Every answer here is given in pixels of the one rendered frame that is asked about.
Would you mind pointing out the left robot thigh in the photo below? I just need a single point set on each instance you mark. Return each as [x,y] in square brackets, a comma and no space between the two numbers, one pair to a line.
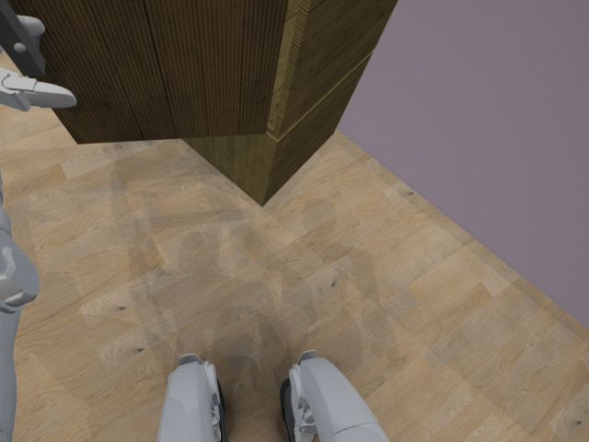
[192,393]

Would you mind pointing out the handle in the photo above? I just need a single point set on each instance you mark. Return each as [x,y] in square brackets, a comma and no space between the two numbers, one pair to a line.
[29,63]

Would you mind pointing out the left robot upper arm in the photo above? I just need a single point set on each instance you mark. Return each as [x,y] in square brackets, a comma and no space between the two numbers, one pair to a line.
[19,284]

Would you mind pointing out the right robot thigh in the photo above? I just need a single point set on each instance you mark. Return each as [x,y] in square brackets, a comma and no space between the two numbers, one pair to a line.
[340,413]

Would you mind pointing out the cupboard door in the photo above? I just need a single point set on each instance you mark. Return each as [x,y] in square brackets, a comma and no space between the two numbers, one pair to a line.
[160,69]

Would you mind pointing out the robot thigh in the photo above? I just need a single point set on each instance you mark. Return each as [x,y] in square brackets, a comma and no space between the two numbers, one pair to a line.
[192,393]
[340,413]

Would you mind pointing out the left robot hand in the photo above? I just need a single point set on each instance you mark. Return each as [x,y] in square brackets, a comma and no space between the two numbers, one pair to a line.
[20,92]

